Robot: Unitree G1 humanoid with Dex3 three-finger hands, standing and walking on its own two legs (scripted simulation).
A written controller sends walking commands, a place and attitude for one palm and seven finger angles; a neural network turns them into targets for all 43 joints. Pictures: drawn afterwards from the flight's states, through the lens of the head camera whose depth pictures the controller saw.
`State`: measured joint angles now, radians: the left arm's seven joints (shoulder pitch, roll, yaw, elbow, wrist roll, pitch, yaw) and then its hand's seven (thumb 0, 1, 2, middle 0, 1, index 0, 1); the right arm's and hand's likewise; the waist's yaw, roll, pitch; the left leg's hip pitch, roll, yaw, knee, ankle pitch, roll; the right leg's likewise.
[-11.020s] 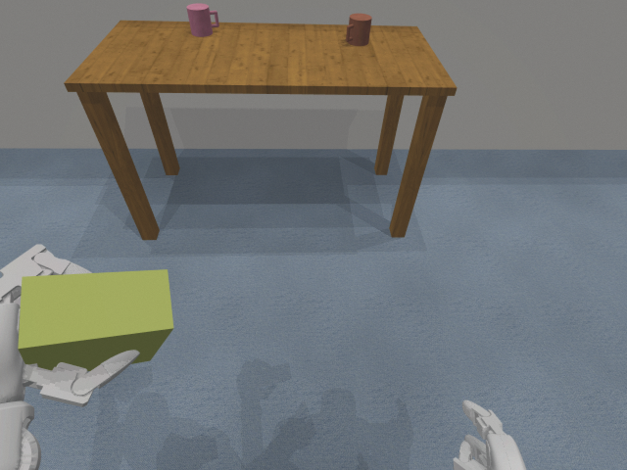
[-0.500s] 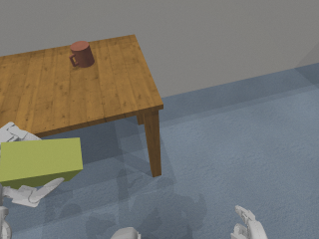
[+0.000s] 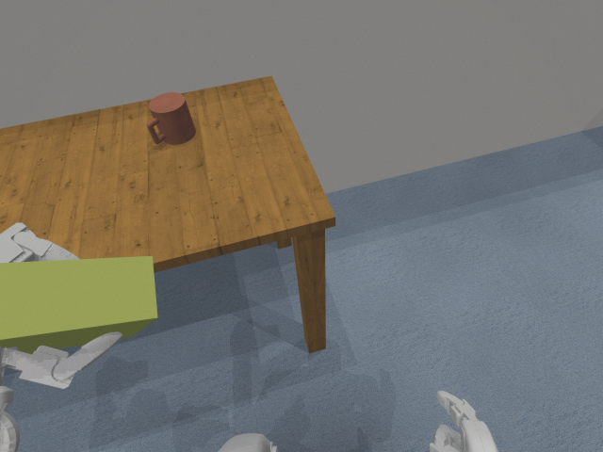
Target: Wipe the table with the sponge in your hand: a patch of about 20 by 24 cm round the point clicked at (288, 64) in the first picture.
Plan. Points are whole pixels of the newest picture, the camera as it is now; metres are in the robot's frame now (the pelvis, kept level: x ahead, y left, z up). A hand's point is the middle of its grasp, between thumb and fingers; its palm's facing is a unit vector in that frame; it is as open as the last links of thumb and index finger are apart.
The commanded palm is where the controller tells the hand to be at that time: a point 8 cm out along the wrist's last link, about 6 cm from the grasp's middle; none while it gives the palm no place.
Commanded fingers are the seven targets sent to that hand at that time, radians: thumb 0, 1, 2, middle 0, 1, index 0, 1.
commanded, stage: come to a stop and stand still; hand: left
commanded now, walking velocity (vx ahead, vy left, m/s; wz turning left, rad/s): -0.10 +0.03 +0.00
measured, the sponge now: (99, 305) +0.22 +0.21 +0.16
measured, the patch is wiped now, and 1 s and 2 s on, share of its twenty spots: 0.00 0.00 0.00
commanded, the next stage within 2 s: look again from close up in 1.06 s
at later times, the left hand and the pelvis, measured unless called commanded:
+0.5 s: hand (48, 304) +0.22 +0.25 +0.18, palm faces +0.35 -0.82 -0.45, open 9.7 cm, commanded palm +0.17 +0.29 +0.18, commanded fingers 0.00 0.10 1.30 -1.20 -1.60 -1.20 -1.60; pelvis +0.00 +0.02 +0.00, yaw -2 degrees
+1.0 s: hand (37, 347) +0.18 +0.24 +0.17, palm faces +0.37 -0.84 -0.39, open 9.7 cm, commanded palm +0.13 +0.28 +0.18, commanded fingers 0.00 0.10 1.30 -1.20 -1.60 -1.20 -1.60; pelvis -0.04 +0.01 +0.01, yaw -2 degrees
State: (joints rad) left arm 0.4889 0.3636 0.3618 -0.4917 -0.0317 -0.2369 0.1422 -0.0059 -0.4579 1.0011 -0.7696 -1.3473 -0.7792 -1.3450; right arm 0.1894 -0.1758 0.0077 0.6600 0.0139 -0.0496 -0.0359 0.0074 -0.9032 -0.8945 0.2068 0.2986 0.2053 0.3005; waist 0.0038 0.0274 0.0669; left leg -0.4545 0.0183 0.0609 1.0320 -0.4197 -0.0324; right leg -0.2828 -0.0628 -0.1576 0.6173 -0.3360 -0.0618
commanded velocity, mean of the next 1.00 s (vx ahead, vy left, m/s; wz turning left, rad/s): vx -0.02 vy -0.04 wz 0.00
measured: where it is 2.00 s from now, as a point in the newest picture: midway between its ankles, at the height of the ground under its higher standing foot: outside the picture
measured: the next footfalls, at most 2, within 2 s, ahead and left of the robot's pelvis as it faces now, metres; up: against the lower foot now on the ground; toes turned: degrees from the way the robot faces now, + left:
left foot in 0.20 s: +0.09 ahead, +0.18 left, +0.00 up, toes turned +6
left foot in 0.72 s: +0.03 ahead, +0.13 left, +0.00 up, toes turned +0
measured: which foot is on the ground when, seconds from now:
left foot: up 0.00-0.18, down 0.20-0.48, up 0.50-0.70, down 0.72-1.00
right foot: down 0.00-1.00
